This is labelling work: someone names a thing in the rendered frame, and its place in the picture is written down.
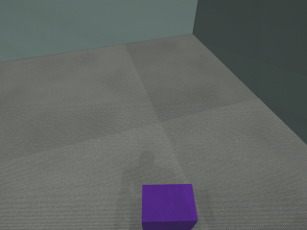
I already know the carton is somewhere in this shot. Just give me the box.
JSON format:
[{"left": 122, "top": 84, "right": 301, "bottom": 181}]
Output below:
[{"left": 141, "top": 184, "right": 198, "bottom": 230}]

